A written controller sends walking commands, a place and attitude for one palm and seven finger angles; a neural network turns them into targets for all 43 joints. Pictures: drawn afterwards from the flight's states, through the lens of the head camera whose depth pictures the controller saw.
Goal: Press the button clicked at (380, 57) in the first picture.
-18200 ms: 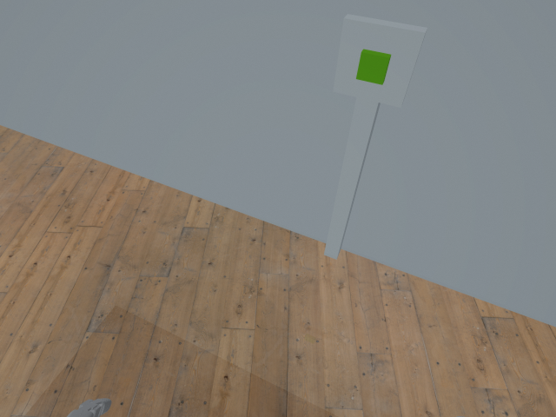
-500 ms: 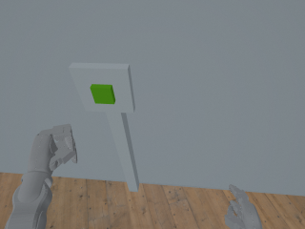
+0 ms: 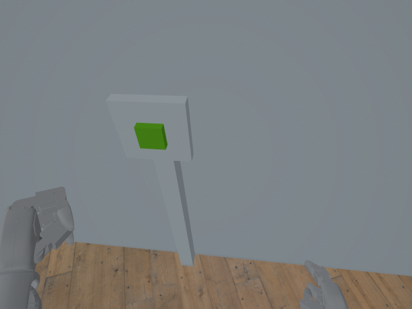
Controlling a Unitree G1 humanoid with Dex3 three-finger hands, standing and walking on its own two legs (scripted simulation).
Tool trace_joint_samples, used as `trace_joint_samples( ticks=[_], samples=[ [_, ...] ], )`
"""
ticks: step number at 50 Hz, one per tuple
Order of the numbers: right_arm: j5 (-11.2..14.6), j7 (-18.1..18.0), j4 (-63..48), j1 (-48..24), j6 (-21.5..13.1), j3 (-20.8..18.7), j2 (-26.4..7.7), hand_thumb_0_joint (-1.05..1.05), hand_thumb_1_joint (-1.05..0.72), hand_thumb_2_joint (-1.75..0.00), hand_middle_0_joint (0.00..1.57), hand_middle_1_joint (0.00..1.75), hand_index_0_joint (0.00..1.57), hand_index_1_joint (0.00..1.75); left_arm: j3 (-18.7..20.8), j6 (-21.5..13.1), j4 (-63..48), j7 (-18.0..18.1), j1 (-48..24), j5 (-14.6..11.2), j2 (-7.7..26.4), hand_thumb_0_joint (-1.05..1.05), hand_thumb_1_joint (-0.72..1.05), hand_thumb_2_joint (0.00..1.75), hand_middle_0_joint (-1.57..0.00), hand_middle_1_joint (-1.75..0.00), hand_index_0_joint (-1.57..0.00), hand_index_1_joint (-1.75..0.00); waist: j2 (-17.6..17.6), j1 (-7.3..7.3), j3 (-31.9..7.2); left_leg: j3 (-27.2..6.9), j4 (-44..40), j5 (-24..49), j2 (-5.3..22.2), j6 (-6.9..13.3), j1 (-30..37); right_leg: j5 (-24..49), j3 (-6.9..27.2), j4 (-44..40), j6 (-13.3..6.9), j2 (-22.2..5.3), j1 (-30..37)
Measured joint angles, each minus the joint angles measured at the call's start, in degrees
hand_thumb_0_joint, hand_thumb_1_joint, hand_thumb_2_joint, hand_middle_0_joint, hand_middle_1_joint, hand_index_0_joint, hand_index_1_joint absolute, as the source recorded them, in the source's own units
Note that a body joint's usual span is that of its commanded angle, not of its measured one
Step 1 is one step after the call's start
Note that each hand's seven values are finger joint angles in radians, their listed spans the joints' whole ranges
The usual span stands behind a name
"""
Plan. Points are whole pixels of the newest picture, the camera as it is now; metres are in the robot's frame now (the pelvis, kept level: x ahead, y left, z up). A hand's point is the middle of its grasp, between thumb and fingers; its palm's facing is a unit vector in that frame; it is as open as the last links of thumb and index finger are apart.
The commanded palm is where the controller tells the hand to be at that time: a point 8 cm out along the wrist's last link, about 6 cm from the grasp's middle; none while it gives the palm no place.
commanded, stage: draw the hand back to the body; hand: left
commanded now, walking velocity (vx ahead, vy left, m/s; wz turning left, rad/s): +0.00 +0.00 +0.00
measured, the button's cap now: (151, 135) +0.46 +0.20 +0.10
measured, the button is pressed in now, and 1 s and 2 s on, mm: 0 0 0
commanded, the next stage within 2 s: step back with the hand held close in 0.36 s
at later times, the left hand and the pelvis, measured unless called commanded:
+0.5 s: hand (58, 231) +0.17 +0.24 +0.16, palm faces +0.43 -0.82 -0.38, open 3.1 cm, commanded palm +0.12 +0.28 +0.17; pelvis +0.00 +0.00 +0.00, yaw +0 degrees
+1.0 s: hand (37, 256) +0.14 +0.25 +0.15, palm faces +0.34 -0.80 -0.49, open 3.1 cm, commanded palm +0.08 +0.29 +0.17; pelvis -0.06 +0.01 -0.01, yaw -1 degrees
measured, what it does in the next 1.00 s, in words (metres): shifts its weight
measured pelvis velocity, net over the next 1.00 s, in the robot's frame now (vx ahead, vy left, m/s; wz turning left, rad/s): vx -0.06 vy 0.01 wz -0.01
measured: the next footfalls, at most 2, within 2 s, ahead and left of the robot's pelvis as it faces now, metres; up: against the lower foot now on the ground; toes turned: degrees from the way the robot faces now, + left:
right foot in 1.62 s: -0.16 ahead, -0.11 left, +0.00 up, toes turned +1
left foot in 1.96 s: -0.09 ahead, +0.10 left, +0.00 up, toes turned -3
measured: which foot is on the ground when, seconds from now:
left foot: down 0.00-1.00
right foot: down 0.00-1.00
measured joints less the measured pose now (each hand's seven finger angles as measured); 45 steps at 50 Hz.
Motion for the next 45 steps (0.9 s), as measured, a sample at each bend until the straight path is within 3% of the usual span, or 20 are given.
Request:
trace_joint_samples(
  ticks=[13, 26, 30, 36, 45],
  samples=[
    [0.0, -0.4, -0.5, -0.4, -0.4, -0.4, -0.1, 0.01, -0.90, -0.89, 0.21, 0.30, 0.20, 0.30, 1.9, -0.1, -3.5, 0.5, 2.6, 0.2, 0.1, 0.01, 0.89, 0.90, -1.31, -1.50, -1.30, -1.50, 0.0, 1.06, -0.1, -0.3, 0.7, -0.4, 0.0, 0.0, -0.1, -0.2, -0.3, 0.1, 0.1, 0.0, 0.3],
    [0.0, -0.5, -0.6, 0.0, -0.2, 0.1, 0.5, 0.01, -0.90, -0.89, 0.21, 0.30, 0.20, 0.30, 2.3, -0.4, -2.8, 0.3, 1.2, 0.1, 0.6, 0.01, 0.89, 0.90, -1.31, -1.50, -1.30, -1.50, -0.2, 0.62, 0.5, -0.4, 0.7, 0.1, 0.6, -0.3, -0.4, 0.6, -0.3, -0.5, -0.4, 0.6, 0.2],
    [-0.1, -0.1, -1.9, -0.7, 2.0, 0.2, 0.2, 0.01, -0.90, -0.89, 0.21, 0.30, 0.20, 0.30, 5.5, -3.0, -2.5, 0.4, 1.7, -0.1, 1.1, 0.01, 0.89, 0.90, -1.31, -1.50, -1.30, -1.50, -0.2, -1.20, -0.3, -0.5, 1.5, 0.6, 0.9, -0.2, -4.4, 1.9, -0.5, -1.3, -0.3, 0.9, -3.0],
    [0.1, -0.3, -3.2, -1.2, 4.8, -1.7, -0.8, 0.01, -0.90, -0.89, 0.21, 0.30, 0.20, 0.30, 4.6, -3.9, -5.1, 0.0, 6.4, 0.0, 2.0, 0.01, 0.89, 0.90, -1.31, -1.50, -1.30, -1.50, -0.8, -3.16, -0.5, 0.3, 2.0, 1.4, 0.4, 0.3, -8.8, 2.8, 0.3, -0.2, 0.2, 0.4, -7.9],
    [0.9, -1.1, -4.5, -1.1, 6.2, -3.1, -0.7, 0.01, -0.90, -0.89, 0.20, 0.30, 0.20, 0.30, 6.8, -4.7, -8.1, 0.9, 8.4, 0.1, 5.2, 0.01, 0.89, 0.90, -1.31, -1.50, -1.30, -1.50, -3.0, -3.52, -0.1, 1.1, 4.7, 1.9, -0.6, 1.2, -12.6, 2.8, 1.1, 3.8, 0.9, -0.8, -12.5]
  ],
)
